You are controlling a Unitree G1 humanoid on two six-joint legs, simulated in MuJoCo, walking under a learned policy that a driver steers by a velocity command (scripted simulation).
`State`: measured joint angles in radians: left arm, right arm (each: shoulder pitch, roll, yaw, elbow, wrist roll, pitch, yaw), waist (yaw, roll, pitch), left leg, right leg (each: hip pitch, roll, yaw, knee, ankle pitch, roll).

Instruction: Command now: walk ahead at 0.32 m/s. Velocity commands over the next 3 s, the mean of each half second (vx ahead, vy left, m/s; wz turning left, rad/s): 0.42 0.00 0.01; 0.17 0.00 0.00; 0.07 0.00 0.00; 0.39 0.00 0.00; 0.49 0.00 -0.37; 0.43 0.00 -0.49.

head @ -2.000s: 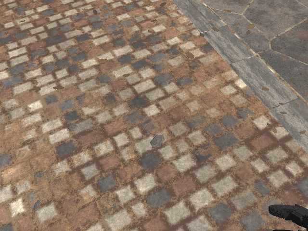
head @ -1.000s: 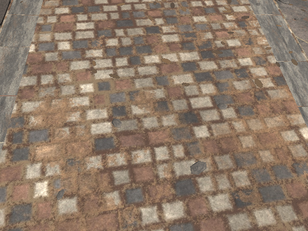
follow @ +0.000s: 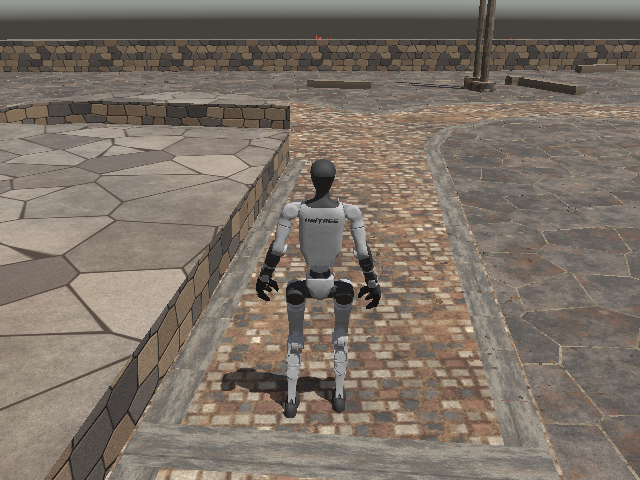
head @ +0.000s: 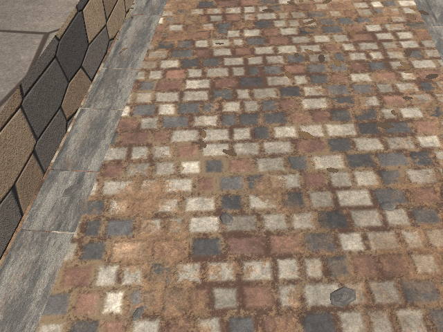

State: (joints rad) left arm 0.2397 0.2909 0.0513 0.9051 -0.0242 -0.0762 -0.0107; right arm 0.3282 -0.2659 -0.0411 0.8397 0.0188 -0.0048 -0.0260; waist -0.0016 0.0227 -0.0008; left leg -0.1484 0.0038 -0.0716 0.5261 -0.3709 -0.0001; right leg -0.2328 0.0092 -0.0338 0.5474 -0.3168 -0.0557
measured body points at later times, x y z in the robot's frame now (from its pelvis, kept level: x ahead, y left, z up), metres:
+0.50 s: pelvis +0.23 +0.03 -0.02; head +0.27 +0.03 +0.43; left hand +0.16 +0.30 -0.15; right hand +0.48 -0.19 -0.08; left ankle +0.35 +0.13 -0.73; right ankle +0.00 -0.10 -0.70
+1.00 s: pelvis +0.39 +0.02 +0.01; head +0.40 +0.01 +0.46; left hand +0.53 +0.28 -0.10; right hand +0.48 -0.24 -0.13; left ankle +0.35 +0.13 -0.73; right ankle +0.44 -0.10 -0.73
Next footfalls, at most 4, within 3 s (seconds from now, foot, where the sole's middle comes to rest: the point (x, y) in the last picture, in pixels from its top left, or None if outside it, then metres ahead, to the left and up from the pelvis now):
0.46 left None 0.39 0.13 -0.77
0.90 right None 0.48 -0.10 -0.77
2.08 left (197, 244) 0.84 0.14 -0.77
2.66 right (278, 190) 1.08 -0.16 -0.77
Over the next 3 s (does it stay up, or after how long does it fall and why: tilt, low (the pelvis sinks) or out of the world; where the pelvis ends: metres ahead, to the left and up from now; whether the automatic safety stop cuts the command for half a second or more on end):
stays up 1.11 -0.10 0.01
